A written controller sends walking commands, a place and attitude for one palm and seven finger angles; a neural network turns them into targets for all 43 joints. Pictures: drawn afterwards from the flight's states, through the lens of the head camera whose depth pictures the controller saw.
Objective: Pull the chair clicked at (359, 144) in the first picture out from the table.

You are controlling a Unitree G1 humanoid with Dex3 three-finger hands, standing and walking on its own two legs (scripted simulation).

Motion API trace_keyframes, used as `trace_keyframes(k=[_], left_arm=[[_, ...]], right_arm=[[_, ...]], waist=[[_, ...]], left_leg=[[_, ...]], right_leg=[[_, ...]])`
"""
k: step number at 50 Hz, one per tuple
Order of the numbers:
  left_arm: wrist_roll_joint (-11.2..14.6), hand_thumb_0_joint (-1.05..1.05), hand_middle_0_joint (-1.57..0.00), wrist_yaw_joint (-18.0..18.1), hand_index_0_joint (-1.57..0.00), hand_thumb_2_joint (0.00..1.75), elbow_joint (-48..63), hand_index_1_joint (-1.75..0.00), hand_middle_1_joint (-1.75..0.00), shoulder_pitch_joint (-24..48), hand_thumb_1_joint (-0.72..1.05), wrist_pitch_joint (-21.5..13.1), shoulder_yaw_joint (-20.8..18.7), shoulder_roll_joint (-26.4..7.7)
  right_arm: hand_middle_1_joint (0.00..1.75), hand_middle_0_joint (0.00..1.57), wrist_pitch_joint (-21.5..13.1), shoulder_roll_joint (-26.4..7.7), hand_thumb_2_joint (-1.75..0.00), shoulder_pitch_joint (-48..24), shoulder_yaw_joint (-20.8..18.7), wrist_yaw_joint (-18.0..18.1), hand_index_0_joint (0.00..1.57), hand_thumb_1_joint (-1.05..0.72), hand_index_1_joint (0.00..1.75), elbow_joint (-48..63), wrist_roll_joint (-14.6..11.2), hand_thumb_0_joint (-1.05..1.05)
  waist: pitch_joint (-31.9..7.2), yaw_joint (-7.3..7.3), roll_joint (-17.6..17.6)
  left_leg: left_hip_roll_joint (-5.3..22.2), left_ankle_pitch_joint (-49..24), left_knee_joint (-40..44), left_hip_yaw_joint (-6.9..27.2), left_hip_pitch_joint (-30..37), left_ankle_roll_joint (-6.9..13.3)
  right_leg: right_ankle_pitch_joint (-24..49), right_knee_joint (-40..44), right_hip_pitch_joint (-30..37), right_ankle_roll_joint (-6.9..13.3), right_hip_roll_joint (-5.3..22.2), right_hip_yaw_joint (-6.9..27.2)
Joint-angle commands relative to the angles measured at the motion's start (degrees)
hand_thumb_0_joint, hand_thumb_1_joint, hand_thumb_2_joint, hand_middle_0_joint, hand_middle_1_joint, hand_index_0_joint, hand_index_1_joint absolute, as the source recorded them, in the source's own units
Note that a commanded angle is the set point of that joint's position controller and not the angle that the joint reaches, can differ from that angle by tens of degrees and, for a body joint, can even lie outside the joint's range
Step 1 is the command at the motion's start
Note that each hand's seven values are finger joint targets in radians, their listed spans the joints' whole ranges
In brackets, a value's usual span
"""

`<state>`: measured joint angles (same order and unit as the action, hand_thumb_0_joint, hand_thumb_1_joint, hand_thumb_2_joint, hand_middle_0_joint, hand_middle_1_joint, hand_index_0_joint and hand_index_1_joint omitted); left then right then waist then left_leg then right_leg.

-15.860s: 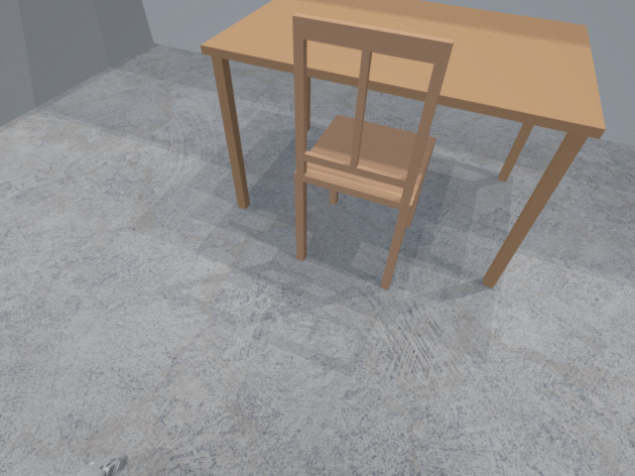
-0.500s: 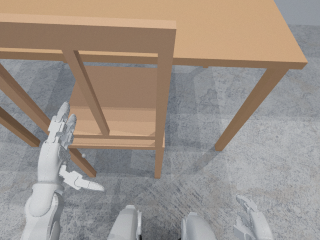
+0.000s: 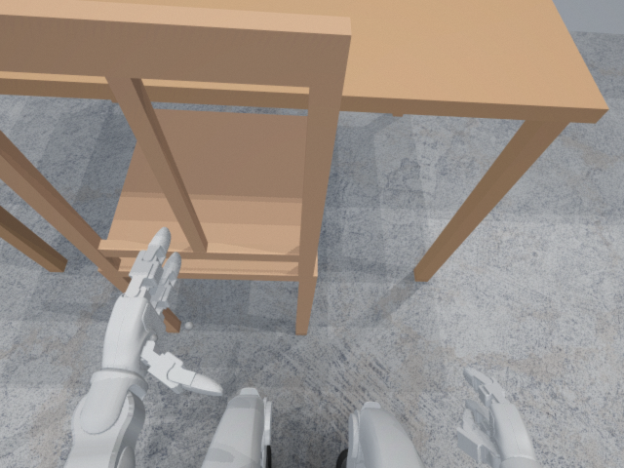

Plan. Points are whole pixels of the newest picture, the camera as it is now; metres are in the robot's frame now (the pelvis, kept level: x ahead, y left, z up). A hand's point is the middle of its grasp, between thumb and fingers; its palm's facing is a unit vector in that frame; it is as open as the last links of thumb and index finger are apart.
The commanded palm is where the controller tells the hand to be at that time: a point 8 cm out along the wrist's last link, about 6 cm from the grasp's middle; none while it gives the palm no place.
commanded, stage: aim the fingers beside a spindle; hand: left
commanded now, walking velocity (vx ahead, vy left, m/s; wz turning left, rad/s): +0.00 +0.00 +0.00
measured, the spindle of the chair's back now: (173, 186) +0.44 +0.20 +0.06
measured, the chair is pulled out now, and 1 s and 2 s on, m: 0.00 0.00 0.00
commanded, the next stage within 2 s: push the fingers through the gap in 1.42 s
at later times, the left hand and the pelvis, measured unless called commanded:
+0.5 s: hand (154, 293) +0.30 +0.18 +0.06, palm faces +0.06 -0.99 -0.11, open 16.9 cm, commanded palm +0.27 +0.23 +0.03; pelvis +0.01 +0.00 +0.01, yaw +1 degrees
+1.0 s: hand (190, 329) +0.28 +0.16 -0.01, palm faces -0.03 -1.00 +0.03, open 16.9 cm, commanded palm +0.27 +0.22 +0.04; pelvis +0.01 +0.00 +0.00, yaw +0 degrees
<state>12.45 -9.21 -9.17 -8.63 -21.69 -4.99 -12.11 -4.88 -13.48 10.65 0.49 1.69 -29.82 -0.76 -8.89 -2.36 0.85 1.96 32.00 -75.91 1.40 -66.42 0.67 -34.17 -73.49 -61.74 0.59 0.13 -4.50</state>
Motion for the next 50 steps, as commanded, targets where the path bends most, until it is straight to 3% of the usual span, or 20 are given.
trace_keyframes(k=[1,2,5,7,10,14,16,17,22,23,28,31,33,37,39,41,45,47,48,50], left_arm=[[0.86,0.0,-0.06,5.95,-0.06,0.3,31.95,-0.08,-0.08,2.6,-0.5,-13.39,-8.58,-12.68],[-0.26,0.0,-0.06,6.88,-0.06,0.3,25.59,-0.08,-0.08,2.25,-0.5,-12.12,-10.25,-13.5],[-2.46,0.0,-0.06,5.3,-0.06,0.3,0.18,-0.08,-0.08,0.57,-0.5,-5.27,-4.54,-4.35],[-0.8,0.0,-0.06,1.17,-0.06,0.3,-7.85,-0.08,-0.08,0.87,-0.5,-0.78,-2.16,-0.99],[1.86,0.0,-0.06,-3.95,-0.06,0.3,-6.28,-0.08,-0.08,4.94,-0.5,0.85,-1.75,-1.32],[2.64,0.0,-0.06,-1.46,-0.06,0.3,29.4,-0.08,-0.08,12.4,-0.5,-10.08,-4.59,-9.76],[2.48,0.0,-0.06,2.84,-0.06,0.3,38.11,-0.08,-0.08,3.62,-0.5,-14.31,-6.49,-12.31],[1.72,0.0,-0.06,5.11,-0.06,0.3,37.6,-0.08,-0.08,0.87,-0.5,-14.98,-9.56,-15.16],[-3.21,0.0,-0.06,5.61,-0.06,0.3,-2.84,-0.08,-0.08,-0.86,-0.5,-6.84,-5.23,-4.4],[-2.43,0.0,-0.06,3.51,-0.06,0.3,-6.26,-0.08,-0.08,1.12,-0.5,-4.71,-3.14,-2.03],[2.43,0.0,-0.06,-5.11,-0.06,0.3,2.65,-0.08,-0.08,6.98,-0.5,-1.43,-1.23,-2.29],[2.32,0.0,-0.06,-1.43,-0.06,0.3,30.25,-0.08,-0.08,13.21,-0.5,-10.14,-5.07,-10.92],[1.83,0.0,-0.06,3.61,-0.06,0.3,37.97,-0.08,-0.08,7.11,-0.5,-14.05,-9.33,-15.46],[-2.11,0.0,-0.06,8.01,-0.06,0.3,14.6,-0.08,-0.08,1.26,-0.5,-10.79,-9.88,-10.89],[-2.77,0.0,-0.06,5.42,-0.06,0.3,-2.99,-0.08,-0.08,-0.59,-0.5,-5.26,-4.87,-3.88],[-0.87,0.0,-0.06,0.69,-0.06,0.3,-7.53,-0.08,-0.08,3.04,-0.5,-0.59,-1.33,-1.08],[2.39,0.0,-0.06,-5.03,-0.06,0.3,1.48,-0.08,-0.08,6.22,-0.5,-0.62,-1.2,-2.3],[2.22,0.0,-0.06,-2.85,-0.06,0.3,21.68,-0.08,-0.08,14.61,-0.5,-7.33,-2.73,-7.76],[2.11,0.0,-0.06,-0.55,-0.06,0.3,32.03,-0.08,-0.08,14.25,-0.5,-10.83,-5.75,-12.09],[1.79,0.0,-0.06,4.28,-0.06,0.3,37.56,-0.08,-0.08,3.95,-0.5,-14.24,-7.57,-13.58]], right_arm=[[0.3,0.2,-4.02,-6.74,-0.9,1.67,-3.1,0.16,0.2,-0.9,0.3,5.95,0.91,0.0],[0.3,0.2,-3.34,-7.09,-0.9,1.36,-3.11,-0.25,0.2,-0.9,0.3,5.06,1.13,0.0],[0.3,0.2,-0.79,-8.11,-0.9,0.29,-2.73,-1.45,0.2,-0.9,0.3,3.72,0.8,0.0],[0.3,0.2,0.28,-9.41,-0.9,-0.74,-2.64,-1.37,0.2,-0.9,0.3,5.49,-0.9,0.0],[0.3,0.2,-0.22,-10.6,-0.9,0.58,-3.22,-0.24,0.2,-0.9,0.3,7.3,-2.06,0.0],[0.3,0.2,-3.24,-7.98,-0.9,1.46,-4.15,0.53,0.2,-0.9,0.3,8.64,-0.05,0.0],[0.3,0.2,-4.57,-6.85,-0.9,2.92,-3.63,0.48,0.2,-0.9,0.3,7.13,0.48,0.0],[0.3,0.2,-4.66,-6.93,-0.9,3.07,-3.61,0.42,0.2,-0.9,0.3,5.88,0.87,0.0],[0.3,0.2,-1.1,-7.99,-0.9,0.39,-2.85,-1.51,0.2,-0.9,0.3,2.48,0.9,0.0],[0.3,0.2,-0.5,-8.84,-0.9,-0.2,-2.82,-1.63,0.2,-0.9,0.3,3.6,0.14,0.0],[0.3,0.2,-0.98,-10.14,-0.9,0.85,-3.81,-0.17,0.2,-0.9,0.3,7.95,-1.3,0.0],[0.3,0.2,-3.32,-8.21,-0.9,1.39,-4.04,0.75,0.2,-0.9,0.3,8.49,-0.04,0.0],[0.3,0.2,-4.43,-7.28,-0.9,2.67,-3.5,0.91,0.2,-0.9,0.3,6.59,0.8,0.0],[0.3,0.2,-2.66,-7.06,-0.9,1.09,-3.15,-0.75,0.2,-0.9,0.3,3.47,1.25,0.0],[0.3,0.2,-0.69,-8.14,-0.9,0.22,-2.74,-1.66,0.2,-0.9,0.3,3.39,0.81,0.0],[0.3,0.2,0.44,-9.81,-0.9,-1.12,-2.53,-1.33,0.2,-0.9,0.3,5.74,-1.23,0.0],[0.3,0.2,-0.71,-10.05,-0.9,0.76,-3.63,-0.17,0.2,-0.9,0.3,8.17,-1.53,0.0],[0.3,0.2,-2.24,-8.77,-0.9,0.08,-3.89,0.52,0.2,-0.9,0.3,9.08,-0.53,0.0],[0.3,0.2,-3.19,-8.09,-0.9,1.24,-3.97,0.74,0.2,-0.9,0.3,8.71,0.12,0.0],[0.3,0.2,-4.42,-6.83,-0.9,2.82,-3.3,0.63,0.2,-0.9,0.3,6.97,0.63,0.0]], waist=[[-29.29,2.97,11.32],[-26.43,2.03,9.08],[-10.02,-2.4,-1.73],[-6.3,-1.8,-6.49],[-12.01,-1.14,-5.96],[-33.07,2.41,8.78],[-34.29,3.5,11.69],[-32.76,3.66,11.89],[-6.5,-3.0,-2.23],[-5.72,-2.98,-4.47],[-19.62,-0.84,-1.84],[-32.95,2.2,8.36],[-34.49,3.75,12.58],[-18.6,-0.18,5.09],[-8.81,-2.32,-2.41],[-6.88,-1.84,-5.83],[-17.78,-0.57,-3.5],[-27.31,0.41,3.37],[-33.2,2.74,8.98],[-33.73,3.74,12.59]], left_leg=[[-0.22,-32.53,12.82,2.16,31.84,-0.83],[-0.28,-30.78,12.23,2.34,28.07,-0.34],[-1.12,-12.83,10.29,1.39,12.37,0.14],[-2.14,-6.54,10.91,0.47,8.48,0.63],[-2.23,-7.73,10.73,0.12,9.74,1.27],[-1.02,-26.68,11.22,0.92,27.93,0.86],[-0.38,-35.69,12.81,1.51,35.19,-0.44],[-0.22,-36.96,12.64,1.92,34.0,-0.78],[-1.2,-12.66,9.78,1.44,11.15,0.07],[-1.67,-8.7,9.66,0.86,9.26,0.21],[-1.88,-12.64,9.85,0.28,13.49,1.34],[-0.89,-25.75,11.23,1.03,27.82,0.82],[-0.57,-33.29,12.51,1.74,33.59,-0.47],[-0.46,-25.94,10.88,2.02,21.65,-0.09],[-1.37,-12.59,9.9,1.07,11.44,-0.05],[-2.45,-5.97,11.34,0.36,9.07,0.53],[-1.96,-11.74,10.42,0.35,12.7,1.4],[-1.32,-19.21,10.22,0.66,20.24,1.45],[-1.13,-24.69,11.49,0.96,27.09,0.77],[-0.57,-34.01,13.45,1.59,34.7,-0.64]], right_leg=[[22.09,9.69,10.88,1.79,-0.65,1.4],[21.99,9.61,10.78,1.58,-0.83,1.23],[13.1,10.7,5.22,0.5,-1.34,0.49],[7.66,13.68,6.33,0.47,-1.17,1.75],[9.07,14.46,10.2,0.58,-0.54,2.98],[23.66,10.56,15.09,1.41,-0.33,3.06],[25.57,10.53,13.89,1.88,-0.67,2.13],[25.46,9.9,12.95,1.92,-0.87,1.86],[12.93,10.6,3.43,0.69,-1.35,0.36],[10.15,11.21,3.18,0.45,-1.32,0.65],[14.98,12.27,11.77,0.7,-0.43,2.76],[22.31,10.62,14.55,1.45,-0.46,2.98],[23.95,9.78,12.57,2.03,-0.81,2.35],[20.77,9.37,8.45,1.12,-0.97,0.85],[13.37,10.58,4.96,0.52,-1.35,0.37],[7.44,13.87,6.92,0.47,-1.08,1.62],[14.06,13.19,12.08,0.66,-0.42,2.83],[19.84,10.84,13.97,0.92,-0.53,3.05],[21.5,10.57,14.74,1.57,-0.47,3.17],[23.75,10.48,13.45,2.05,-0.72,1.99]])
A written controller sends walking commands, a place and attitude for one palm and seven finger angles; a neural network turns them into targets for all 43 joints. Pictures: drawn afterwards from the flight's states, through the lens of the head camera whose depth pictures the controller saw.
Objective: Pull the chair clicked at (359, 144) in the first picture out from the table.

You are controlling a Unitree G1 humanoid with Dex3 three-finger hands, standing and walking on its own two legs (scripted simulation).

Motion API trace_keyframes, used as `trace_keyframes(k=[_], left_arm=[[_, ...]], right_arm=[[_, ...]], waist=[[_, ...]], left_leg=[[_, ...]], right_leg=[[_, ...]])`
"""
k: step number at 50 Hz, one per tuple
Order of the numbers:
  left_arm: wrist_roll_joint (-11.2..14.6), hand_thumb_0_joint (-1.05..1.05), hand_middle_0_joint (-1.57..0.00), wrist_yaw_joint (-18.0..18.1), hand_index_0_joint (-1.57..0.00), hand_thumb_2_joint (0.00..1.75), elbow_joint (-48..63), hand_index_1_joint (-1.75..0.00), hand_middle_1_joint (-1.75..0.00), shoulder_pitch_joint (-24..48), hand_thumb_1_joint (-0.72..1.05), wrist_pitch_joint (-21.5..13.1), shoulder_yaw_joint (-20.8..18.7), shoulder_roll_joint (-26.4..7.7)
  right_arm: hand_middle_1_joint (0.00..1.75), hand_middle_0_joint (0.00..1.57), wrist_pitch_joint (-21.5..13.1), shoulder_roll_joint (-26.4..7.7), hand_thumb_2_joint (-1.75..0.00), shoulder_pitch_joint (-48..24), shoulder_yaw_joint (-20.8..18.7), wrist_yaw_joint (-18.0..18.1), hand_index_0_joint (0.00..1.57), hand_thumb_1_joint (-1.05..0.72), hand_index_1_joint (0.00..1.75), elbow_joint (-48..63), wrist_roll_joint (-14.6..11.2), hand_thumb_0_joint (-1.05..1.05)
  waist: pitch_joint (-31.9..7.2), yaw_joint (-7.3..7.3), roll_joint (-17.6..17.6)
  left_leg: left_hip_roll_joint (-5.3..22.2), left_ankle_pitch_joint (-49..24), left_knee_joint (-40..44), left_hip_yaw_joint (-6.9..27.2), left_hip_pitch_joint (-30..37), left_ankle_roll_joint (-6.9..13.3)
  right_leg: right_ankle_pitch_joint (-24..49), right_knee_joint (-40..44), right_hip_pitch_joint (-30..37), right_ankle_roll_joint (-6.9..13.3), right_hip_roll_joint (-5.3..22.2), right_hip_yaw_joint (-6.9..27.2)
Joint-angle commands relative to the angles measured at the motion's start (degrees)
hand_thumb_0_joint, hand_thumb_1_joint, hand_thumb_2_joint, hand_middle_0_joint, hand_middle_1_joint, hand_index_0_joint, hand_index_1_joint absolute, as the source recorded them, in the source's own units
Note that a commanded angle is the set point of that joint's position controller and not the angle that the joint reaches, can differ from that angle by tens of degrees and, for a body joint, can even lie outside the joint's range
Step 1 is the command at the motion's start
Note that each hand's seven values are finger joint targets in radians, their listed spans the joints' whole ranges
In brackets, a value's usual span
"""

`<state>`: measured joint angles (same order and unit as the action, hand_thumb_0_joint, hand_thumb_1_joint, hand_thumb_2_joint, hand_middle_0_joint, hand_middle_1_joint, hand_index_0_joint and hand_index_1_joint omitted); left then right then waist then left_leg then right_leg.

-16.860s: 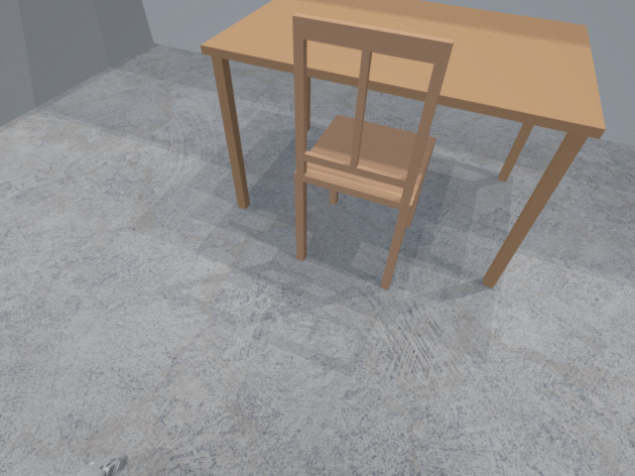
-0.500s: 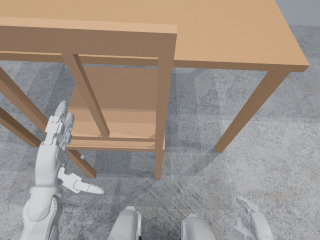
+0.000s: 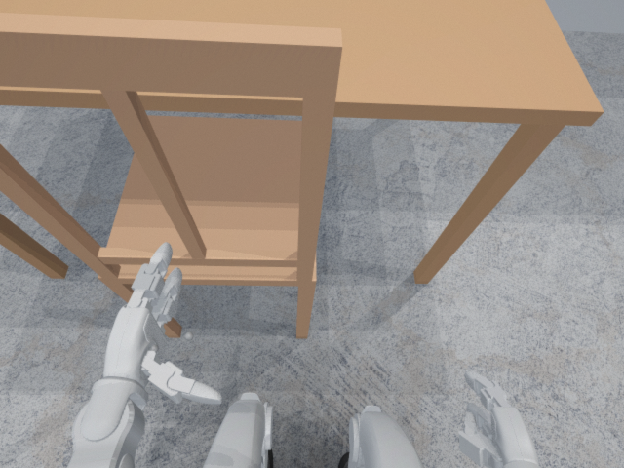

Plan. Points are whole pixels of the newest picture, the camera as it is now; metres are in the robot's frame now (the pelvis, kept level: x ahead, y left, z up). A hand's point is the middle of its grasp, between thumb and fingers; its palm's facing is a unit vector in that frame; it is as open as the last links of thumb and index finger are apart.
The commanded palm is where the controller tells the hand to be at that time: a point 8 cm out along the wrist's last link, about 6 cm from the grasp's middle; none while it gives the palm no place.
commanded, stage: aim the fingers beside a spindle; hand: left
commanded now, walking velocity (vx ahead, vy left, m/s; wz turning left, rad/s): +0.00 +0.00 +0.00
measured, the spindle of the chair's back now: (170, 194) +0.43 +0.20 +0.05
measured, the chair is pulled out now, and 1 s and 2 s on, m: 0.00 0.00 0.00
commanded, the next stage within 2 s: push the fingers through the gap in 0.42 s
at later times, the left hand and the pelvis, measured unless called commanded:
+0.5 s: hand (147, 298) +0.29 +0.19 +0.07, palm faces +0.07 -0.99 -0.12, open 16.9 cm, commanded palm +0.27 +0.23 +0.02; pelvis +0.00 +0.00 +0.01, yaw +1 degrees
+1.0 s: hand (187, 292) +0.32 +0.17 +0.00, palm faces -0.04 -1.00 -0.01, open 16.9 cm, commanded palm +0.32 +0.22 +0.03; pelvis +0.00 +0.01 +0.00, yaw +0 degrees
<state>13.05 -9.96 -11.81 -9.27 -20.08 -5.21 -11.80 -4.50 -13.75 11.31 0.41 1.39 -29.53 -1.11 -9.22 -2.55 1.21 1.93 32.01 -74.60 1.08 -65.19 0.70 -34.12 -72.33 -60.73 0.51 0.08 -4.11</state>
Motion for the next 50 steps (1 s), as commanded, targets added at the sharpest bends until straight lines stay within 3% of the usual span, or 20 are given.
trace_keyframes(k=[1,4,7,11,14,16,17,20,23,24,27,28,31,33,36,38,41,45,48,50], left_arm=[[0.47,0.0,-0.06,7.11,-0.06,0.3,39.45,-0.08,-0.08,3.59,-0.5,-16.52,-8.25,-14.19],[-3.27,0.0,-0.06,9.59,-0.06,0.3,17.22,-0.08,-0.08,4.54,-0.5,-13.61,-8.01,-10.32],[-3.1,0.0,-0.06,4.41,-0.06,0.3,-6.23,-0.08,-0.08,1.99,-0.5,-5.74,-2.05,-1.54],[1.35,0.0,-0.06,-4.18,-0.06,0.3,-3.85,-0.08,-0.08,6.41,-0.5,-0.84,-0.36,-1.21],[1.99,0.0,-0.06,-2.76,-0.06,0.3,23.53,-0.08,-0.08,16.2,-0.5,-8.66,-4.7,-10.01],[2.06,0.0,-0.06,1.93,-0.06,0.3,37.64,-0.08,-0.08,9.79,-0.5,-14.42,-7.1,-13.44],[1.31,0.0,-0.06,4.9,-0.06,0.3,40.19,-0.08,-0.08,8.02,-0.5,-15.86,-10.84,-17.71],[-1.34,0.0,-0.06,9.29,-0.06,0.3,26.04,-0.08,-0.08,4.88,-0.5,-15.29,-9.77,-12.53],[-3.22,0.0,-0.06,6.2,-0.06,0.3,-1.61,-0.08,-0.08,2.22,-0.5,-8.1,-4.62,-4.2],[-2.45,0.0,-0.06,3.65,-0.06,0.3,-5.58,-0.08,-0.08,3.87,-0.5,-5.54,-2.63,-2.53],[1.22,0.0,-0.06,-3.77,-0.06,0.3,-6.8,-0.08,-0.08,7.26,-0.5,-0.59,1.01,0.39],[1.84,0.0,-0.06,-4.84,-0.06,0.3,-2.5,-0.08,-0.08,9.07,-0.5,-0.99,-2.15,-3.55],[1.9,0.0,-0.06,-3.1,-0.06,0.3,21.51,-0.08,-0.08,21.82,-0.5,-8.35,-5.98,-11.62],[1.34,0.0,-0.06,1.45,-0.06,0.3,29.95,-0.08,-0.08,18.86,-0.5,-14.28,-10.63,-16.37],[-0.3,0.0,-0.06,6.45,-0.06,0.3,20.48,-0.08,-0.08,16.49,-0.5,-17.18,-10.13,-12.67],[-2.35,0.0,-0.06,6.58,-0.06,0.3,5.39,-0.08,-0.08,14.74,-0.5,-14.23,-9.24,-9.88],[-2.51,0.0,-0.06,2.41,-0.06,0.3,-6.86,-0.08,-0.08,13.47,-0.5,-6.66,-4.93,-5.74],[-0.13,0.0,-0.06,-2.21,-0.06,0.3,2.9,-0.08,-0.08,21.21,-0.5,-1.64,-1.67,-5.38],[0.56,0.0,-0.06,1.05,-0.06,0.3,18.33,-0.08,-0.08,28.22,-0.5,-7.18,-7.37,-12.34],[0.34,0.0,-0.06,4.7,-0.06,0.3,18.9,-0.08,-0.08,27.6,-0.5,-11.3,-8.26,-11.8]], right_arm=[[0.3,0.2,-4.82,-6.26,-0.9,1.93,-3.07,0.79,0.2,-0.9,0.3,5.64,1.14,0.0],[0.3,0.2,-3.14,-6.82,-0.9,0.16,-2.78,-0.45,0.2,-0.9,0.3,2.84,1.73,0.0],[0.3,0.2,-0.85,-8.56,-0.9,-1.1,-2.49,-1.39,0.2,-0.9,0.3,3.19,0.33,0.0],[0.3,0.2,-0.84,-10.47,-0.9,-0.02,-3.25,0.03,0.2,-0.9,0.3,6.89,-1.76,0.0],[0.3,0.2,-2.69,-8.74,-0.9,-0.35,-3.99,1.0,0.2,-0.9,0.3,8.39,-0.26,0.0],[0.3,0.2,-4.34,-6.99,-0.9,1.41,-3.44,1.06,0.2,-0.9,0.3,7.63,0.57,0.0],[0.3,0.2,-4.64,-7.13,-0.9,2.01,-3.23,1.12,0.2,-0.9,0.3,6.29,1.02,0.0],[0.3,0.2,-3.88,-6.19,-0.9,0.4,-2.84,0.01,0.2,-0.9,0.3,3.61,1.63,0.0],[0.3,0.2,-1.41,-7.94,-0.9,-0.45,-2.53,-1.32,0.2,-0.9,0.3,2.36,1.17,0.0],[0.3,0.2,-0.73,-8.93,-0.9,-0.98,-2.46,-1.32,0.2,-0.9,0.3,3.31,0.16,0.0],[0.3,0.2,-0.83,-10.53,-0.9,-0.14,-2.85,-0.14,0.2,-0.9,0.3,6.06,-1.94,0.0],[0.3,0.2,-0.98,-10.86,-0.9,0.51,-3.26,0.29,0.2,-0.9,0.3,6.45,-1.82,0.0],[0.3,0.2,-2.99,-9.06,-0.9,0.36,-3.79,1.55,0.2,-0.9,0.3,7.0,-0.08,0.0],[0.3,0.2,-4.39,-7.91,-0.9,1.77,-3.41,1.69,0.2,-0.9,0.3,5.04,1.18,0.0],[0.3,0.2,-4.61,-7.05,-0.9,0.65,-2.95,0.47,0.2,-0.9,0.3,1.74,2.22,0.0],[0.3,0.2,-3.22,-7.69,-0.9,0.24,-2.94,-0.66,0.2,-0.9,0.3,0.6,2.07,0.0],[0.3,0.2,-0.54,-9.59,-0.9,0.06,-3.1,-1.29,0.2,-0.9,0.3,2.84,0.76,0.0],[0.3,0.2,0.24,-10.17,-0.9,1.26,-3.59,-0.27,0.2,-0.9,0.3,6.17,-0.68,0.0],[0.3,0.2,-1.13,-9.42,-0.9,2.0,-3.87,0.93,0.2,-0.9,0.3,5.59,0.26,0.0],[0.3,0.2,-2.05,-8.22,-0.9,2.29,-3.36,0.79,0.2,-0.9,0.3,3.51,1.15,0.0]], waist=[[-30.8,3.23,11.9],[-15.72,-1.43,4.09],[-4.44,-2.7,-5.94],[-14.01,-0.67,-4.84],[-29.73,1.39,3.05],[-33.9,3.8,10.6],[-34.01,4.15,12.01],[-22.08,0.76,7.52],[-7.4,-2.98,-2.54],[-5.39,-2.83,-4.92],[-9.5,-2.01,-5.39],[-14.4,-0.97,-3.92],[-28.84,0.51,4.44],[-32.32,2.53,9.61],[-25.22,0.59,8.66],[-17.79,-1.51,3.84],[-13.73,-1.3,-0.26],[-22.72,-0.86,2.66],[-31.76,0.14,5.12],[-29.91,-0.03,5.57]], left_leg=[[-0.28,-35.33,11.93,2.07,33.03,-0.96],[-0.36,-22.8,9.51,2.58,19.42,-0.27],[-1.98,-5.87,8.98,1.3,7.2,0.36],[-2.2,-7.46,9.74,0.71,9.87,1.22],[-1.26,-19.81,9.34,0.91,19.85,1.41],[-0.9,-29.7,11.35,1.07,30.21,0.21],[-0.58,-32.58,11.68,1.82,31.51,-0.49],[-0.45,-28.56,10.21,2.09,24.49,-0.29],[-1.31,-10.88,8.3,1.35,9.45,0.08],[-1.88,-6.07,8.81,1.08,7.31,0.22],[-2.17,-5.86,10.42,0.82,9.23,1.14],[-1.99,-8.14,10.2,0.81,10.87,1.25],[-1.18,-20.03,9.57,1.23,21.04,1.32],[-0.74,-28.54,9.84,1.81,27.95,0.2],[-0.46,-29.01,8.1,2.74,24.81,-0.44],[-0.61,-21.86,6.81,2.36,16.45,-0.13],[-1.48,-11.08,8.9,1.16,10.73,0.05],[-1.16,-16.2,11.13,1.34,18.38,0.63],[-0.29,-26.57,10.36,2.75,27.04,0.3],[-0.32,-28.99,9.84,2.81,28.11,-0.05]], right_leg=[[23.89,8.99,10.99,2.03,-0.76,1.31],[18.27,8.22,5.11,1.0,-1.01,0.18],[6.89,11.55,2.51,0.71,-1.34,0.82],[8.76,13.21,9.34,0.89,-0.49,2.56],[20.42,10.27,14.74,1.06,-0.31,3.29],[23.43,9.71,13.85,1.85,-0.67,2.33],[23.59,8.84,12.75,2.11,-0.93,1.7],[22.04,8.47,8.5,1.31,-0.94,0.98],[11.42,9.89,2.59,0.52,-1.4,0.28],[7.23,11.36,2.62,0.48,-1.34,0.82],[7.3,14.21,7.75,0.85,-0.75,2.35],[9.56,13.64,9.74,0.87,-0.56,2.45],[19.56,10.71,13.32,1.12,-0.39,3.02],[22.29,8.57,10.61,1.79,-0.93,2.24],[20.82,6.51,4.85,1.47,-0.94,0.93],[17.64,6.4,2.6,1.07,-1.06,0.5],[11.76,9.07,3.97,1.1,-1.13,0.88],[16.45,11.33,9.71,1.18,-0.68,1.5],[22.06,9.67,10.48,1.16,-0.75,1.51],[22.59,9.11,8.74,1.08,-0.92,1.23]])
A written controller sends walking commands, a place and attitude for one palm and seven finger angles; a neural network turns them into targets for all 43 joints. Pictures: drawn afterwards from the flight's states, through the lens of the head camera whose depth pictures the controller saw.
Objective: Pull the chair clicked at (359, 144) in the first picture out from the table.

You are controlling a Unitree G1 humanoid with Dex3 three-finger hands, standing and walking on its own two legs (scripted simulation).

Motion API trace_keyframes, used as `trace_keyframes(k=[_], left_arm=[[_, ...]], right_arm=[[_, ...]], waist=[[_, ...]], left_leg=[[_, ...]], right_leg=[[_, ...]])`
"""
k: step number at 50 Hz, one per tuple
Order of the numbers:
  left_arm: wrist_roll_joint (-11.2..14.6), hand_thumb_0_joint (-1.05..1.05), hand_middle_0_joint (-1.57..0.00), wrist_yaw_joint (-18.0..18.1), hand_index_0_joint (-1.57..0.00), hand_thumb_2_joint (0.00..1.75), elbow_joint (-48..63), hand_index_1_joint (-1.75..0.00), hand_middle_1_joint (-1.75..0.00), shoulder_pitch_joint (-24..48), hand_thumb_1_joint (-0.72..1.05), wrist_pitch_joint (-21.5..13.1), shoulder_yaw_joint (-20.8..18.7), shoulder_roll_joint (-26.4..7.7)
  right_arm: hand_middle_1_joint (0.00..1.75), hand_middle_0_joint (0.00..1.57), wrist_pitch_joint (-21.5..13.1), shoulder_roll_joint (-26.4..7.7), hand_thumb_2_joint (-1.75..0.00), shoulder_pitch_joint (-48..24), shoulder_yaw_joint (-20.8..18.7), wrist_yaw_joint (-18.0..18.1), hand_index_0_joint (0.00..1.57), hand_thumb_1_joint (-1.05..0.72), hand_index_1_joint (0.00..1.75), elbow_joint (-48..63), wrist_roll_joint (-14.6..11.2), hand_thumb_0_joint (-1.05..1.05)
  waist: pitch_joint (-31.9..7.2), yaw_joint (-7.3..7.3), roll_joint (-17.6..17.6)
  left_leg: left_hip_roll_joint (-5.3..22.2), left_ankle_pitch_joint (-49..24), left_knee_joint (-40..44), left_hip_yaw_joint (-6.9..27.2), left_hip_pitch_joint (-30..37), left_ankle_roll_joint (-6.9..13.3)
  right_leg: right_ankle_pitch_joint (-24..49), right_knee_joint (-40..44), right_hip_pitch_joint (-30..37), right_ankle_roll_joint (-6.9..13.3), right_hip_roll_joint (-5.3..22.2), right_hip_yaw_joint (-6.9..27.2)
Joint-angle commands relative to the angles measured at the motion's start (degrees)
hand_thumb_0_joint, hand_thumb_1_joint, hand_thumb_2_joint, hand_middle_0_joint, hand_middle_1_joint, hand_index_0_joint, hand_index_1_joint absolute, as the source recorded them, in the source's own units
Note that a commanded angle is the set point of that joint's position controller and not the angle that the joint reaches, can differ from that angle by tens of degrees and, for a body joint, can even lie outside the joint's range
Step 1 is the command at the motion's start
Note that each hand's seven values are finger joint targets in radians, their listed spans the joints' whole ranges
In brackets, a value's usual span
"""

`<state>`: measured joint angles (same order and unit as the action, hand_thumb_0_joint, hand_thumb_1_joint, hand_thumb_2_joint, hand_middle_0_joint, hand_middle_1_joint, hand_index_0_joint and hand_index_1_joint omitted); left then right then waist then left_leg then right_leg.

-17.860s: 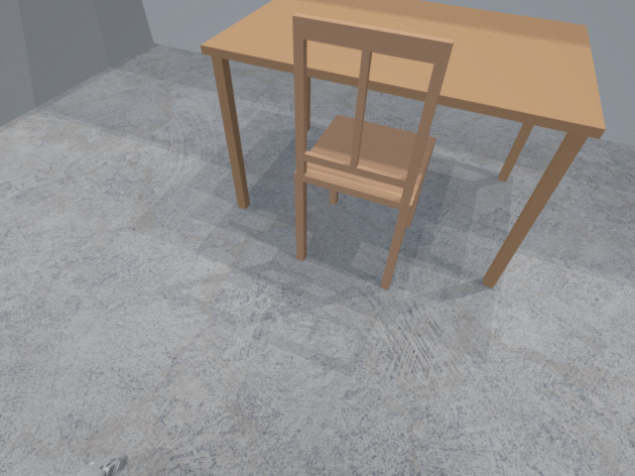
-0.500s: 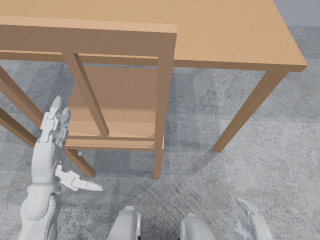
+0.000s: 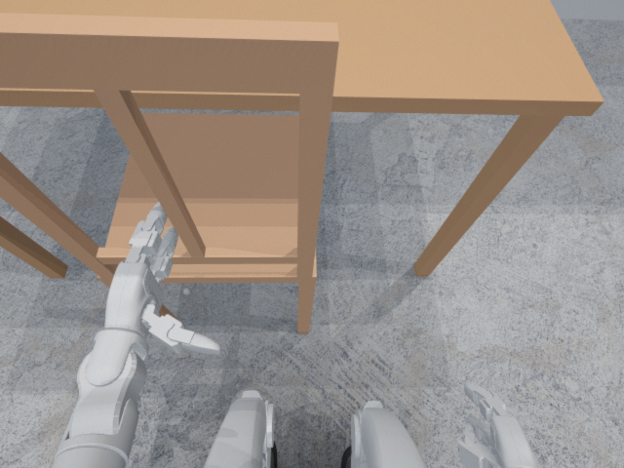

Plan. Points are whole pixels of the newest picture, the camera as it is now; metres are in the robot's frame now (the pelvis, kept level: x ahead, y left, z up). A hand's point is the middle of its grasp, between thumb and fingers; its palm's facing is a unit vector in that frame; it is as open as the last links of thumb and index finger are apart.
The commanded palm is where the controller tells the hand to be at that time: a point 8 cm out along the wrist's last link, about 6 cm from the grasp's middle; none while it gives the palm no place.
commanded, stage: push the fingers through the gap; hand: left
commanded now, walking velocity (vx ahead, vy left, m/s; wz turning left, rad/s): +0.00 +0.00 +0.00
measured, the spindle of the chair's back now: (167, 194) +0.43 +0.19 +0.05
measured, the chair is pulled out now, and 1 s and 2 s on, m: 0.00 0.00 0.00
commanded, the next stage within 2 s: hook a spindle and tug to test in 1.12 s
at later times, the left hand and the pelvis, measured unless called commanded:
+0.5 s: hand (170, 235) +0.38 +0.18 +0.04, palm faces +0.09 -0.99 -0.06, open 16.9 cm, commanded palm +0.36 +0.22 +0.02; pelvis +0.00 -0.01 +0.00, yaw +0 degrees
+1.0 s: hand (180, 233) +0.40 +0.18 +0.01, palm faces +0.01 -1.00 -0.01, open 16.9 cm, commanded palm +0.38 +0.23 +0.02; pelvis +0.00 +0.00 +0.00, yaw -1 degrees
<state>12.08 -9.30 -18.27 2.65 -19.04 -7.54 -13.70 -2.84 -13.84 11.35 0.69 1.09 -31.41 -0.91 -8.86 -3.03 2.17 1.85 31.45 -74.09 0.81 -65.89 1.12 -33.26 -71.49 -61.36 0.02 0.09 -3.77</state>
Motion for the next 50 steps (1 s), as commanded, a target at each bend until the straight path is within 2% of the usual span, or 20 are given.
trace_keyframes(k=[1,2,4,5,8,12,14,18,21,25,28,29,33,34,38,41,43,46,48,50], left_arm=[[0.46,0.0,-0.06,5.52,-0.06,0.3,21.29,-0.08,-0.08,14.51,-0.5,-13.5,-7.02,-10.08],[-0.69,0.0,-0.06,6.81,-0.06,0.3,17.09,-0.08,-0.08,15.85,-0.5,-14.34,-8.45,-11.43],[-3.0,0.0,-0.06,7.02,-0.06,0.3,11.35,-0.08,-0.08,17.97,-0.5,-15.5,-4.53,-7.74],[-3.51,0.0,-0.06,6.32,-0.06,0.3,7.85,-0.08,-0.08,17.21,-0.5,-15.12,-4.14,-7.24],[-3.36,0.0,-0.06,2.22,-0.06,0.3,-1.49,-0.08,-0.08,14.25,-0.5,-10.38,-1.22,-4.42],[-0.56,0.0,-0.06,-0.67,-0.06,0.3,0.61,-0.08,-0.08,17.18,-0.5,-5.56,-2.77,-6.04],[0.18,0.0,-0.06,0.76,-0.06,0.3,5.66,-0.08,-0.08,22.9,-0.5,-7.03,-7.64,-11.02],[-0.82,0.0,-0.06,5.47,-0.06,0.3,9.61,-0.08,-0.08,27.07,-0.5,-13.5,-11.86,-14.34],[-2.88,0.0,-0.06,5.18,-0.06,0.3,0.73,-0.08,-0.08,27.48,-0.5,-14.62,-7.68,-10.31],[-2.82,0.0,-0.06,0.3,-0.06,0.3,-12.14,-0.08,-0.08,27.49,-0.5,-9.8,-4.44,-7.81],[-1.31,0.0,-0.06,-1.96,-0.06,0.3,-10.95,-0.08,-0.08,31.49,-0.5,-7.95,-5.09,-8.67],[-0.73,0.0,-0.06,-1.82,-0.06,0.3,-8.83,-0.08,-0.08,34.11,-0.5,-8.22,-6.86,-10.74],[-0.66,0.0,-0.06,1.46,-0.06,0.3,-0.51,-0.08,-0.08,39.25,-0.5,-12.78,-13.31,-17.74],[-1.0,0.0,-0.06,2.48,-0.06,0.3,0.24,-0.08,-0.08,40.41,-0.5,-13.97,-14.05,-18.54],[-3.02,0.0,-0.06,3.22,-0.06,0.3,-9.39,-0.08,-0.08,36.27,-0.5,-13.94,-11.78,-15.07],[-2.76,0.0,-0.06,0.49,-0.06,0.3,-16.59,-0.08,-0.08,30.53,-0.5,-10.47,-9.21,-11.81],[-1.96,0.0,-0.06,-1.61,-0.06,0.3,-17.18,-0.08,-0.08,31.87,-0.5,-8.83,-6.54,-9.38],[-0.22,0.0,-0.06,-2.3,-0.06,0.3,-12.13,-0.08,-0.08,33.05,-0.5,-9.21,-8.42,-11.18],[-0.1,0.0,-0.06,-1.08,-0.06,0.3,-5.44,-0.08,-0.08,36.71,-0.5,-11.7,-8.81,-12.09],[-0.6,0.0,-0.06,0.99,-0.06,0.3,-1.75,-0.08,-0.08,40.51,-0.5,-14.29,-9.29,-12.94]], right_arm=[[0.3,0.2,-3.75,-7.9,-0.9,2.31,-3.46,0.84,0.2,-0.9,0.3,4.23,1.26,0.0],[0.3,0.2,-3.56,-8.14,-0.9,2.36,-3.37,0.63,0.2,-0.9,0.3,2.99,1.65,0.0],[0.3,0.2,-3.4,-8.06,-0.9,2.04,-3.38,-0.1,0.2,-0.9,0.3,1.98,1.98,0.0],[0.3,0.2,-3.19,-8.43,-0.9,1.95,-3.52,-0.42,0.2,-0.9,0.3,1.77,1.92,0.0],[0.3,0.2,-1.75,-9.53,-0.9,2.66,-3.75,-0.9,0.2,-0.9,0.3,2.85,1.03,0.0],[0.3,0.2,-0.17,-9.94,-0.9,2.85,-3.91,-0.29,0.2,-0.9,0.3,5.35,-0.09,0.0],[0.3,0.2,-0.17,-9.59,-0.9,2.92,-3.82,0.27,0.2,-0.9,0.3,4.99,0.08,0.0],[0.3,0.2,-1.1,-8.17,-0.9,3.35,-3.52,0.33,0.2,-0.9,0.3,3.31,1.37,0.0],[0.3,0.2,-0.97,-8.38,-0.9,3.67,-3.43,-0.33,0.2,-0.9,0.3,1.44,1.6,0.0],[0.3,0.2,0.12,-9.98,-0.9,4.86,-3.62,-0.59,0.2,-0.9,0.3,1.38,0.74,0.0],[0.3,0.2,0.59,-10.28,-0.9,5.12,-3.85,-0.15,0.2,-0.9,0.3,2.43,0.16,0.0],[0.3,0.2,0.63,-10.32,-0.9,5.32,-3.9,0.05,0.2,-0.9,0.3,2.3,0.17,0.0],[0.3,0.2,0.24,-9.52,-0.9,5.89,-3.69,0.25,0.2,-0.9,0.3,2.02,1.14,0.0],[0.3,0.2,0.15,-9.3,-0.9,5.93,-3.64,0.26,0.2,-0.9,0.3,1.6,1.39,0.0],[0.3,0.2,0.55,-9.14,-0.9,6.64,-3.42,-0.5,0.2,-0.9,0.3,0.09,1.71,0.0],[0.3,0.2,1.72,-9.88,-0.9,7.17,-3.66,-1.09,0.2,-0.9,0.3,0.93,1.06,0.0],[0.3,0.2,2.09,-10.1,-0.9,7.27,-3.65,-1.31,0.2,-0.9,0.3,1.51,0.55,0.0],[0.3,0.2,2.24,-10.18,-0.9,7.13,-4.07,-0.98,0.2,-0.9,0.3,2.4,0.19,0.0],[0.3,0.2,1.75,-9.81,-0.9,6.96,-4.11,-0.96,0.2,-0.9,0.3,2.47,0.54,0.0],[0.3,0.2,1.29,-9.57,-0.9,7.09,-4.2,-0.81,0.2,-0.9,0.3,1.32,1.06,0.0]], waist=[[-26.96,0.2,3.25],[-24.18,-0.5,2.23],[-21.36,-1.98,2.06],[-20.32,-1.88,2.56],[-18.41,-1.6,1.51],[-22.95,-0.57,0.66],[-25.75,-0.04,1.12],[-28.5,0.18,2.43],[-23.02,-2.14,2.4],[-17.62,-3.34,-0.07],[-21.67,-2.61,0.58],[-23.76,-2.33,1.73],[-31.32,-0.49,4.98],[-32.07,-0.92,4.97],[-26.73,-2.12,3.06],[-22.4,-2.24,0.61],[-21.43,-2.81,0.8],[-24.25,-2.25,-0.21],[-27.45,-1.69,3.76],[-28.49,-2.16,5.93]], left_leg=[[-0.2,-27.3,9.08,3.18,26.37,-0.61],[-0.25,-25.65,8.31,3.4,23.03,-0.45],[-0.4,-21.27,7.43,2.99,20.3,-0.43],[-0.39,-18.84,7.7,3.07,19.5,-0.63],[-0.73,-15.06,9.37,2.17,17.45,-0.52],[-0.92,-17.63,10.45,1.75,19.38,-0.08],[-0.83,-19.49,10.08,1.65,20.46,-0.07],[-0.86,-23.38,8.73,1.63,21.77,-0.14],[-0.71,-19.61,8.08,1.42,19.0,-0.32],[-1.06,-12.11,8.97,1.05,14.37,-0.05],[-1.15,-13.84,9.17,0.97,16.3,0.21],[-1.04,-15.85,9.0,1.13,17.88,0.19],[-0.81,-23.64,8.52,1.67,23.25,-0.22],[-0.71,-24.55,8.2,1.67,23.66,-0.24],[-0.68,-22.32,8.0,1.42,19.65,-0.29],[-0.85,-18.45,9.12,0.73,16.38,-0.18],[-0.86,-18.0,9.7,0.94,16.76,-0.08],[-0.71,-19.56,9.86,1.15,18.84,0.12],[-0.52,-22.64,9.9,1.88,23.2,-0.24],[-0.16,-24.25,9.64,2.66,27.02,-0.69]], right_leg=[[20.7,7.73,8.2,1.6,-1.09,0.55],[19.61,7.09,6.73,1.57,-1.22,0.43],[16.95,6.64,4.21,1.49,-1.09,0.51],[14.83,6.72,3.03,1.66,-1.08,0.41],[13.34,8.79,4.85,1.98,-1.0,0.55],[16.83,10.15,9.6,1.82,-0.87,1.27],[18.75,9.8,11.42,1.62,-0.85,1.69],[21.57,8.22,12.16,1.31,-1.2,2.19],[18.4,8.19,7.55,1.28,-1.27,1.88],[12.85,10.68,6.06,1.52,-1.21,2.03],[14.34,10.89,7.81,1.64,-0.93,2.35],[15.95,10.59,8.34,1.67,-0.89,2.38],[21.26,8.75,11.07,1.63,-1.19,2.52],[22.12,8.37,11.16,1.46,-1.22,2.52],[20.7,8.17,9.29,1.35,-1.44,2.09],[18.66,9.89,9.2,1.45,-1.5,2.04],[18.06,10.35,8.46,1.65,-1.49,1.65],[19.22,10.75,9.89,1.54,-1.5,1.92],[19.79,9.78,8.6,1.71,-1.48,1.58],[19.12,9.37,6.12,1.74,-1.56,1.22]])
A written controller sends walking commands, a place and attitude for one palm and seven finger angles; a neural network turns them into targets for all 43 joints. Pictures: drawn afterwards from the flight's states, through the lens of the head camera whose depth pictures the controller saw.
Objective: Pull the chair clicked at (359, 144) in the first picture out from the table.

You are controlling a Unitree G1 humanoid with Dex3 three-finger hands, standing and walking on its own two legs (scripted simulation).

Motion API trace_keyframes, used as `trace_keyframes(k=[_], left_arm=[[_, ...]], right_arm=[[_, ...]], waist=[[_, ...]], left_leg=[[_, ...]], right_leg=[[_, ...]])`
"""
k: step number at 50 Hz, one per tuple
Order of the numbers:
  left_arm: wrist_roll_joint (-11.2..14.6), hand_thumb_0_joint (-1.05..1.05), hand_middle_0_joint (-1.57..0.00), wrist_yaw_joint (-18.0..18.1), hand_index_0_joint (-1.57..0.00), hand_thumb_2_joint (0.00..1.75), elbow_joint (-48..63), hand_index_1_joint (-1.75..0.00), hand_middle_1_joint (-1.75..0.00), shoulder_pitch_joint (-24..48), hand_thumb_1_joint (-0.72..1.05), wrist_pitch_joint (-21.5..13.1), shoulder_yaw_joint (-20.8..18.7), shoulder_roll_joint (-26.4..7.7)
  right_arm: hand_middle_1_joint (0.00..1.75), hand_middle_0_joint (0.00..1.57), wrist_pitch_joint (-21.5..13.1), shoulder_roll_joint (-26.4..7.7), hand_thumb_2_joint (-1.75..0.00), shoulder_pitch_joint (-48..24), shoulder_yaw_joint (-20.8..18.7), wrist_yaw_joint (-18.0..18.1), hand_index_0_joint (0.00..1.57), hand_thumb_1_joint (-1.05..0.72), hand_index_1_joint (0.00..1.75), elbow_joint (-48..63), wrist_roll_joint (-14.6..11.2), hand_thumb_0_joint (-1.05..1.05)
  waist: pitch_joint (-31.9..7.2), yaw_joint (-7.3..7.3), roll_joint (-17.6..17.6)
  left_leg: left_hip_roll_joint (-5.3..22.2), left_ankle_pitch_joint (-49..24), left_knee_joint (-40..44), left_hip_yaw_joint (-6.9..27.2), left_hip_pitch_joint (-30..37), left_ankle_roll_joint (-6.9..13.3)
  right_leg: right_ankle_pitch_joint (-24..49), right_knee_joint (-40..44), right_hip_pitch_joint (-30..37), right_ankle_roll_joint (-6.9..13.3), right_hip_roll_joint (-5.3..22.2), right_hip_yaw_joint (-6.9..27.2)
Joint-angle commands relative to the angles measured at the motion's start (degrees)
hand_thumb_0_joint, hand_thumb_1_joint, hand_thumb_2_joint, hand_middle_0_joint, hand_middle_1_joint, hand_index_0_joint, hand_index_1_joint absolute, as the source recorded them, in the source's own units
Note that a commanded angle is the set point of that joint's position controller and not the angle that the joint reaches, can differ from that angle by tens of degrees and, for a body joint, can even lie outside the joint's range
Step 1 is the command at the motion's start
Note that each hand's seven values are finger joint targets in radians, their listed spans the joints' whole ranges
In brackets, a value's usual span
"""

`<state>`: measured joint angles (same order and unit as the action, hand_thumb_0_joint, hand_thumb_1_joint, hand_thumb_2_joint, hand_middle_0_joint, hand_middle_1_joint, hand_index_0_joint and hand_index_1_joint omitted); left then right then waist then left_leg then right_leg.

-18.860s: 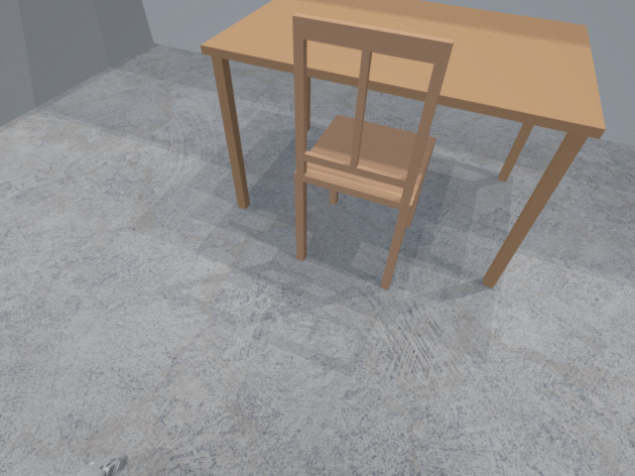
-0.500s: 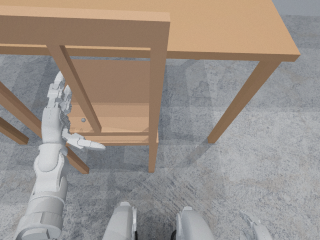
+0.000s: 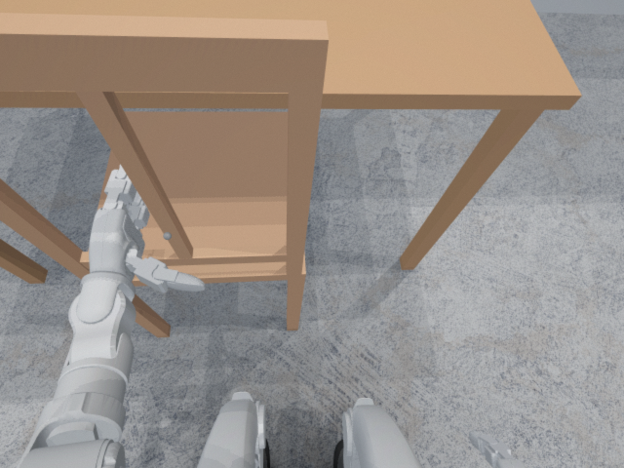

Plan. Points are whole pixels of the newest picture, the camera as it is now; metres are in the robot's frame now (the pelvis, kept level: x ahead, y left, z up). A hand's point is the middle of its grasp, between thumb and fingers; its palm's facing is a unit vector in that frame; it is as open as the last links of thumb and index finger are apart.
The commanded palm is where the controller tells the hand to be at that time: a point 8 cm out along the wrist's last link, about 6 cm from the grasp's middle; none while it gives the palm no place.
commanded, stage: push the fingers through the gap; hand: left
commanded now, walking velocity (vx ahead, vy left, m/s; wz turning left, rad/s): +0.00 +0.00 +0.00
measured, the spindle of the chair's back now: (154, 195) +0.43 +0.20 +0.05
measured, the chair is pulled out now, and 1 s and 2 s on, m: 0.00 0.00 0.05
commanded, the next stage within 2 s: hook a spindle and tug to test in 0.12 s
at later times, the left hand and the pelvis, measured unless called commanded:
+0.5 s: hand (170, 227) +0.41 +0.18 +0.02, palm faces +0.06 -1.00 -0.03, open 16.0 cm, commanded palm +0.38 +0.22 +0.02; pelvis +0.00 +0.00 +0.00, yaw +0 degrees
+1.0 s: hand (174, 228) +0.40 +0.17 +0.02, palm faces +0.05 -1.00 -0.03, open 7.1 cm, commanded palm +0.38 +0.22 +0.02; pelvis +0.00 -0.01 +0.00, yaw +0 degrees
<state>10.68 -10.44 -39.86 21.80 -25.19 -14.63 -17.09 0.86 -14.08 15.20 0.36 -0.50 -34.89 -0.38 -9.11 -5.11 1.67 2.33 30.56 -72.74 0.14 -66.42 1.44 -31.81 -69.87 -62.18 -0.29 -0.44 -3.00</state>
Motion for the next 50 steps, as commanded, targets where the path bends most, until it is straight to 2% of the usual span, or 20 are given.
trace_keyframes(k=[1,2,3,4,6,8,10,11,15,18,23,26,31,36,37,38,41,44,48,50], left_arm=[[0.13,0.0,-0.06,3.18,-0.06,0.3,20.11,-0.08,-0.08,20.99,-0.5,-9.09,-3.37,-10.98],[-0.51,0.0,-0.06,4.15,-0.06,0.3,20.22,-0.08,-0.08,21.91,-0.5,-9.82,-3.86,-12.13],[-1.38,0.0,-0.06,4.72,-0.06,0.3,17.63,-0.08,-0.08,19.91,-0.5,-9.91,-3.84,-11.41],[-1.84,0.0,-0.06,4.94,-0.06,0.3,15.19,-0.08,-0.08,20.32,-0.5,-9.75,-2.33,-9.58],[-2.8,0.0,-0.06,4.76,-0.06,0.3,10.71,-0.08,-0.08,19.35,-0.5,-8.81,-2.12,-9.26],[-2.96,0.0,-0.06,3.67,-0.06,0.3,7.96,-0.08,-0.08,16.54,-0.5,-7.06,-1.56,-8.44],[-2.01,0.0,-0.06,2.53,-0.06,0.3,6.43,-0.08,-0.08,15.5,-0.5,-5.2,-2.29,-9.13],[-1.52,0.0,-0.06,1.88,-0.06,0.3,7.12,-0.08,-0.08,15.59,-0.5,-4.68,-1.16,-8.03],[0.11,0.0,-0.13,1.58,-0.13,0.3,12.4,-0.3,-0.3,18.5,-0.5,-5.12,-1.43,-8.18],[-0.28,0.0,-0.18,2.88,-0.18,0.3,16.03,-0.46,-0.46,19.53,-0.5,-7.22,-1.44,-8.25],[-2.32,0.0,-0.27,4.09,-0.27,0.3,11.23,-0.74,-0.74,18.68,-0.5,-7.84,-1.03,-8.19],[-2.41,0.0,-0.32,3.69,-0.32,0.3,9.57,-0.9,-0.9,18.41,-0.5,-6.71,-0.83,-7.88],[-0.98,0.0,-0.41,3.51,-0.41,0.42,13.65,-1.18,-1.18,17.7,-0.22,-6.13,-0.78,-7.43],[-1.04,0.0,-0.5,4.07,-0.5,0.54,13.02,-1.45,-1.45,16.35,0.06,-6.61,-1.86,-8.32],[-1.19,0.0,-0.5,4.15,-0.5,0.56,12.43,-1.45,-1.45,17.63,0.12,-6.73,-1.9,-8.47],[-1.48,0.0,-0.5,4.16,-0.5,0.59,11.86,-1.45,-1.45,17.87,0.17,-6.88,-2.56,-9.28],[-1.54,0.0,-0.5,3.69,-0.5,0.66,10.84,-1.45,-1.45,17.77,0.34,-6.8,-1.55,-8.16],[-1.11,0.0,-0.5,3.07,-0.5,0.73,13.1,-1.45,-1.45,17.55,0.51,-6.99,-0.71,-7.55],[-0.48,0.0,-0.5,2.79,-0.5,0.83,14.64,-1.45,-1.45,15.78,0.73,-6.93,-0.98,-7.69],[-0.5,0.0,-0.5,3.04,-0.5,0.88,13.14,-1.45,-1.45,15.2,0.84,-6.61,-0.79,-7.13]], right_arm=[[0.3,0.2,-2.56,-9.35,-0.9,3.41,-3.83,0.83,0.2,-0.9,0.3,4.47,0.81,0.0],[0.3,0.2,-2.63,-9.64,-0.9,3.48,-3.79,0.9,0.2,-0.9,0.3,3.91,1.11,0.0],[0.3,0.2,-2.56,-9.43,-0.9,3.5,-3.76,0.85,0.2,-0.9,0.3,3.63,1.26,0.0],[0.3,0.2,-2.47,-9.28,-0.9,3.21,-3.54,0.75,0.2,-0.9,0.3,3.37,1.3,0.0],[0.3,0.2,-2.14,-9.55,-0.9,3.13,-3.53,0.66,0.2,-0.9,0.3,3.12,1.34,0.0],[0.3,0.2,-1.64,-9.77,-0.9,3.16,-3.49,0.37,0.2,-0.9,0.3,3.98,1.15,0.0],[0.3,0.2,-0.92,-10.06,-0.9,3.08,-3.5,0.49,0.2,-0.9,0.3,4.7,0.82,0.0],[0.3,0.2,-0.73,-9.95,-0.9,2.85,-3.43,0.5,0.2,-0.9,0.3,5.26,0.55,0.0],[0.3,0.2,-0.9,-9.71,-0.9,2.69,-3.5,0.65,0.2,-0.9,0.3,5.89,0.29,0.0],[0.3,0.2,-1.5,-9.3,-0.9,2.79,-3.59,0.67,0.2,-0.9,0.3,5.48,0.66,0.0],[0.3,0.2,-1.41,-9.43,-0.9,3.02,-3.53,0.4,0.2,-0.9,0.3,3.98,1.03,0.0],[0.3,0.2,-0.92,-9.55,-0.9,2.78,-3.46,0.38,0.2,-0.9,0.3,4.46,0.93,0.0],[0.3,0.2,-0.78,-9.28,-0.9,2.58,-3.6,0.36,0.2,-0.9,0.3,5.44,0.69,0.0],[0.3,0.2,-0.9,-9.02,-0.9,2.56,-3.47,0.46,0.2,-0.9,0.3,5.01,0.69,0.0],[0.3,0.2,-1.0,-9.12,-0.9,2.66,-3.37,0.48,0.2,-0.9,0.3,4.77,0.85,0.0],[0.3,0.2,-0.97,-9.12,-0.9,2.77,-3.41,0.53,0.2,-0.9,0.3,4.43,0.87,0.0],[0.3,0.2,-1.0,-9.18,-0.9,2.66,-3.43,0.48,0.2,-0.9,0.3,4.6,0.81,0.0],[0.3,0.2,-1.14,-9.14,-0.9,2.67,-3.53,0.38,0.2,-0.9,0.3,4.97,0.82,0.0],[0.3,0.2,-1.27,-9.12,-0.9,2.48,-3.66,0.3,0.2,-0.9,0.3,5.08,0.67,0.0],[0.3,0.2,-1.2,-9.04,-0.9,2.29,-3.58,0.33,0.2,-0.9,0.3,4.98,0.56,0.0]], waist=[[-28.57,0.19,6.5],[-28.17,-0.39,6.54],[-27.46,-0.21,5.4],[-25.3,-0.99,4.95],[-22.87,-0.87,4.64],[-23.51,-0.34,4.83],[-23.51,-0.04,2.54],[-23.4,-0.16,2.76],[-26.29,-0.1,3.42],[-28.17,-0.1,4.37],[-23.57,-0.77,3.73],[-23.96,-0.54,3.87],[-27.6,0.07,4.48],[-25.81,-0.2,1.94],[-25.48,-0.73,1.86],[-24.92,-0.56,1.94],[-23.94,-0.58,2.01],[-26.31,-0.13,4.87],[-26.93,-0.05,3.96],[-24.59,-0.27,2.61]], left_leg=[[-0.57,-23.68,8.28,3.54,27.76,-1.19],[-0.45,-23.92,7.98,3.95,27.75,-1.17],[-0.44,-23.31,8.03,3.96,27.16,-1.28],[-0.58,-21.5,7.95,3.81,25.36,-1.22],[-0.75,-18.27,8.15,3.59,22.92,-1.24],[-0.88,-18.04,8.6,3.34,22.9,-1.22],[-1.07,-17.87,8.63,2.87,21.05,-1.0],[-1.08,-17.76,8.85,2.73,21.18,-0.95],[-0.87,-20.13,8.59,3.03,23.82,-0.91],[-0.78,-22.56,8.01,3.27,25.55,-0.94],[-0.8,-19.99,7.75,3.39,22.73,-1.06],[-1.11,-18.08,7.89,2.92,21.58,-0.93],[-0.96,-21.69,8.09,2.78,24.61,-1.04],[-1.13,-20.77,7.63,2.21,21.23,-0.65],[-1.17,-20.21,7.22,2.19,20.38,-0.44],[-1.11,-19.67,7.28,2.2,20.11,-0.58],[-1.25,-18.46,7.43,2.06,19.59,-0.58],[-1.16,-20.81,7.67,2.24,22.68,-0.8],[-0.98,-22.01,7.63,2.22,23.08,-0.74],[-1.12,-19.58,7.92,2.19,21.35,-0.69]], right_leg=[[17.46,7.32,6.97,2.07,-1.11,0.39],[17.2,6.84,5.7,2.05,-1.24,0.24],[16.57,6.7,5.26,1.99,-1.22,0.14],[15.47,6.79,4.32,1.92,-1.1,0.02],[13.49,6.96,3.77,2.05,-0.98,-0.05],[13.47,7.27,4.45,2.27,-1.02,-0.18],[14.55,7.77,6.89,2.21,-1.0,0.17],[14.67,8.18,7.03,2.17,-0.99,0.23],[16.14,8.18,7.69,2.08,-1.06,0.29],[17.49,7.38,7.39,1.98,-1.12,0.31],[15.45,7.0,4.97,2.1,-1.15,0.02],[14.67,7.44,5.83,2.13,-1.02,0.34],[17.74,7.77,8.29,2.09,-1.09,0.45],[18.74,7.69,9.88,1.74,-1.12,0.89],[18.49,7.51,9.44,1.69,-1.13,1.04],[18.01,7.42,9.11,1.7,-1.12,1.02],[17.06,7.72,8.81,1.78,-1.09,1.14],[18.19,7.52,8.72,2.04,-1.06,0.96],[19.45,7.59,9.42,1.89,-1.07,0.98],[17.63,8.02,8.96,1.79,-1.1,0.94]])
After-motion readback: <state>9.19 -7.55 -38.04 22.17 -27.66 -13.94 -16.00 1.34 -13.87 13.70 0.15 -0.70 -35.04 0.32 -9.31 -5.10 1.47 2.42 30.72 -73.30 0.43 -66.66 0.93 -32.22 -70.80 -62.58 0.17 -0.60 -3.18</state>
